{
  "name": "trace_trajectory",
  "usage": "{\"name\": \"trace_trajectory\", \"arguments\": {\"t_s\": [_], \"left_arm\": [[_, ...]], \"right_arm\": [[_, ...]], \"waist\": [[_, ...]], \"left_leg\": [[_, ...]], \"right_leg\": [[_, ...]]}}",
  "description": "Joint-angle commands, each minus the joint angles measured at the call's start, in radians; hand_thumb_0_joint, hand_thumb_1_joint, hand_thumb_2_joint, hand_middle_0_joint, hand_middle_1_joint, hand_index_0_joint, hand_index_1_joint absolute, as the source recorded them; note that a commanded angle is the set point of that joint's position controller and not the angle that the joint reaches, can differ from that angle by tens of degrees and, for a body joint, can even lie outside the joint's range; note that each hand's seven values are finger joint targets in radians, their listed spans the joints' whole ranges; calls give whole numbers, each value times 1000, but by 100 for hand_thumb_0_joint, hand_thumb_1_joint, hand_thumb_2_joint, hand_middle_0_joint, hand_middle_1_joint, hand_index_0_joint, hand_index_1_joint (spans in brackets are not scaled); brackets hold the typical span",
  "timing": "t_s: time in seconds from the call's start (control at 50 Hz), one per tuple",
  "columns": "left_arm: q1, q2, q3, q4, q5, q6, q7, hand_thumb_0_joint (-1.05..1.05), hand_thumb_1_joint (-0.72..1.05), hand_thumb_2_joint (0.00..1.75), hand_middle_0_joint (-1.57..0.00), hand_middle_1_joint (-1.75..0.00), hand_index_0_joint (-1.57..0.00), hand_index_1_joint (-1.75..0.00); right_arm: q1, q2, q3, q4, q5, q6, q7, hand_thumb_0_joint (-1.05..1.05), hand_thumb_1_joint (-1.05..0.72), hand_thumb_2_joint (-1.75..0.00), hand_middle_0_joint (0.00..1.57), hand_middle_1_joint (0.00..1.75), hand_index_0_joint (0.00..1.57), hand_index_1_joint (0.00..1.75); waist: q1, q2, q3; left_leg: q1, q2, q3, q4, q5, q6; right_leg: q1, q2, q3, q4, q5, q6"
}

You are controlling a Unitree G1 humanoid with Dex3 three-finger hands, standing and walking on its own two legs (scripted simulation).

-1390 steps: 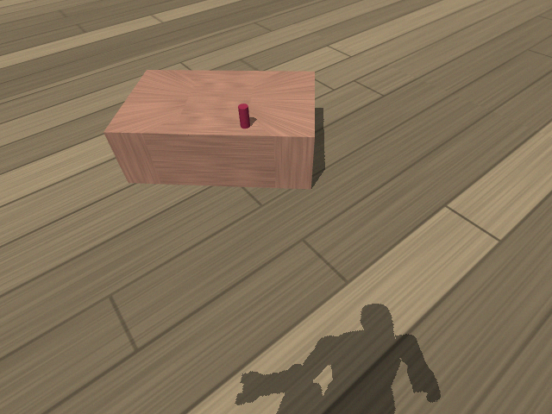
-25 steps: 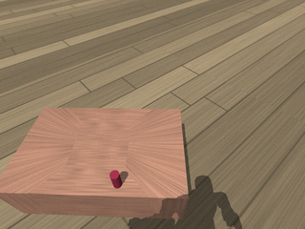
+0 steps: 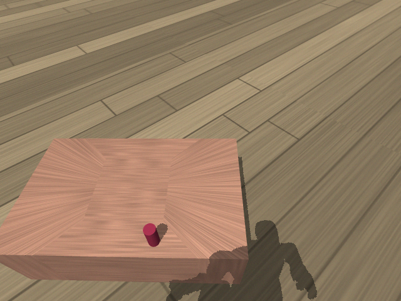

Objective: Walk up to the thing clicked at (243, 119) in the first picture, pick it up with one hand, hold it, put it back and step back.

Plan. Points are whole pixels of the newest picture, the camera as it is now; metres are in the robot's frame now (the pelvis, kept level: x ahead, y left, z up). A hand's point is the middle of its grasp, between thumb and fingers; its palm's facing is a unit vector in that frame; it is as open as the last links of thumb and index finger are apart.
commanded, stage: stand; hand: left
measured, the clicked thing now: (151, 235) +0.44 +0.21 -0.40
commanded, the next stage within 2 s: step back in 0.96 s
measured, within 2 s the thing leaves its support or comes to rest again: neither
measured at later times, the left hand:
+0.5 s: hand out of the picture +0.09 +0.24 -0.16, palm faces -0.01 -0.94 -0.34, open 7.4 cm
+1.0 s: hand out of the picture +0.09 +0.25 -0.16, palm faces +0.00 -0.94 -0.34, open 7.4 cm
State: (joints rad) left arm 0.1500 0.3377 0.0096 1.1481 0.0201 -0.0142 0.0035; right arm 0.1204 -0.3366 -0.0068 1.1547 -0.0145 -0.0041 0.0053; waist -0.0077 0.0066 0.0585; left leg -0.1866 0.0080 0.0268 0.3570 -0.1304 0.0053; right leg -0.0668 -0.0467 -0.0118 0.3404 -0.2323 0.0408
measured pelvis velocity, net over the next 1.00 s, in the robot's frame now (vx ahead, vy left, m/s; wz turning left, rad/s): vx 0.01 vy -0.01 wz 0.00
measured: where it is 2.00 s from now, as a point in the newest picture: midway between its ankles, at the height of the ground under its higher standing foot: outside the picture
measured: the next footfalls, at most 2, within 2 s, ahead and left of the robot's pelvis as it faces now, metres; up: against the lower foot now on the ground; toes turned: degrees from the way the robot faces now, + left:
left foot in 1.60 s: -0.09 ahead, +0.10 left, +0.00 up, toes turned +4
right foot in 1.98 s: -0.20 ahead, -0.15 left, +0.00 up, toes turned +3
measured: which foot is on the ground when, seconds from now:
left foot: down 0.00-1.00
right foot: down 0.00-1.00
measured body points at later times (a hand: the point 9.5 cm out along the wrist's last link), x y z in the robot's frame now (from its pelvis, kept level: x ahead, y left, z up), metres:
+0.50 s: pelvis +0.02 +0.00 +0.00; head +0.03 -0.01 +0.45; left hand +0.09 +0.29 -0.13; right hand +0.10 -0.30 -0.13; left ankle +0.04 +0.11 -0.75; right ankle -0.03 -0.14 -0.75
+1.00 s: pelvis +0.01 -0.01 +0.00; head +0.03 -0.01 +0.45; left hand +0.09 +0.29 -0.13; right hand +0.09 -0.31 -0.13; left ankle +0.04 +0.11 -0.75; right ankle -0.03 -0.14 -0.75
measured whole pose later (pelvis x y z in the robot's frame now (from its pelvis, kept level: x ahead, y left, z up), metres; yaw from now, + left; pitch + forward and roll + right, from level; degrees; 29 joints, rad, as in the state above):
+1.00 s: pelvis +0.01 -0.01 +0.00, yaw +0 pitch -2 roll +0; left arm 0.12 0.34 0.03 1.11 0.01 0.00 0.00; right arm 0.09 -0.35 -0.01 1.14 -0.01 0.00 0.01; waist -0.01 0.00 0.06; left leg -0.18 0.01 0.02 0.37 -0.15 0.00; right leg -0.06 -0.04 -0.02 0.34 -0.25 0.03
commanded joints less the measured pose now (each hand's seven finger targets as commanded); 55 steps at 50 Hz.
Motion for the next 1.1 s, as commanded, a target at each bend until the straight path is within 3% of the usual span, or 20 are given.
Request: {"name": "trace_trajectory", "arguments": {"t_s": [0.0, 0.14, 0.26, 0.38, 0.46, 0.56, 0.72, 0.9, 0.92, 0.94, 1.0, 1.02, 1.08], "left_arm": [[-25, 205, 35, -50, -2, -18, 17, 0, 90, 90, -20, -30, -20, -30], [-30, 205, 39, -52, -3, -12, 17, 0, 90, 90, -20, -30, -20, -30], [-32, 203, 41, -56, -6, -13, 16, 0, 90, 90, -20, -30, -20, -30], [-42, 204, 43, -59, -3, -9, 17, 0, 90, 90, -20, -30, -20, -30], [-46, 203, 41, -66, -4, -11, 16, 0, 90, 90, -20, -30, -20, -30], [-51, 205, 42, -65, -3, -12, 16, 0, 90, 90, -20, -30, -20, -30], [-43, 208, 44, -75, -5, -15, 15, 0, 90, 90, -20, -30, -20, -30], [-45, 206, 43, -73, -5, -8, 11, 0, 90, 90, -20, -30, -20, -30], [-40, 210, 45, -76, -3, -8, 11, 0, 90, 90, -20, -30, -20, -30], [-61, 273, 80, -92, -23, 1, 17, 0, 90, 90, -20, -30, -20, -30], [-10, 225, 79, -129, -27, 8, 24, 0, 90, 90, -20, -30, -20, -30], [-3, 213, 77, -139, -28, 13, 24, 0, 90, 90, -20, -30, -20, -30], [49, 198, 82, -159, -22, 31, 21, 0, 90, 90, -20, -30, -20, -30]], "right_arm": [[-41, -209, -40, -55, 1, -25, -16, 0, -90, -90, 20, 30, 20, 30], [-46, -209, -38, -54, 2, -23, -20, 0, -90, -90, 20, 30, 20, 30], [-54, -213, -36, -55, 3, -29, -22, 0, -90, -90, 20, 30, 20, 30], [-64, -213, -37, -59, 3, -25, -23, 0, -90, -90, 20, 30, 20, 30], [-71, -216, -37, -60, 2, -26, -21, 0, -90, -90, 20, 30, 20, 30], [-64, -214, -38, -58, 5, -22, -19, 0, -90, -90, 20, 30, 20, 30], [-69, -217, -39, -63, 3, -27, -19, 0, -90, -90, 20, 30, 20, 30], [-58, -217, -37, -57, 5, -25, -18, 0, -90, -90, 20, 30, 20, 30], [-62, -217, -39, -60, 4, -25, -19, 0, -90, -90, 20, 30, 20, 30], [-92, -276, -60, -78, 11, -7, -10, 0, -90, -90, 20, 30, 20, 30], [-61, -279, -72, -113, 23, 1, -8, 0, -90, -90, 20, 30, 20, 30], [-61, -293, -81, -129, 23, 5, -8, 0, -90, -90, 20, 30, 20, 30], [-98, -304, -97, -178, 16, 19, -12, 0, -90, -90, 20, 30, 20, 30]], "waist": [[2, -14, -84], [2, -10, -69], [7, -5, -88], [5, -7, -81], [7, -12, -83], [-1, -8, -73], [8, -7, -111], [1, 5, -58], [5, 3, -73], [-3, 8, 44], [-6, 58, -77], [-9, 89, -108], [10, 177, -165]], "left_leg": [[99, 117, -120, -40, 95, 25], [93, 117, -116, -45, 115, 21], [118, 123, -109, -26, 241, 18], [113, 122, -110, -30, 199, 18], [117, 123, -108, -26, 221, 15], [103, 119, -110, -43, 129, 14], [131, 128, -105, -19, 235, 22], [92, 120, -116, -61, 105, 13], [105, 124, -117, -57, 108, 17], [11, 119, -142, 19, 319, 43], [60, 182, -166, 34, 476, 122], [56, 209, -200, 32, 492, 152], [16, 267, -228, 34, 389, 209]], "right_leg": [[-47, -91, 71, -75, 125, -45], [-40, -89, 63, -76, 135, -41], [-18, -92, 57, -67, 210, -38], [-17, -92, 54, -78, 191, -39], [-17, -94, 53, -85, 203, -38], [-16, -96, 60, -101, 154, -42], [9, -100, 56, -87, 232, -44], [-21, -92, 56, -95, 113, -52], [-19, -92, 54, -94, 118, -53], [-108, -61, 47, 18, 240, -54], [-86, -5, -5, 175, 193, -57], [-92, 17, -10, 234, 151, -61], [-110, 42, -6, 366, -139, -71]]}}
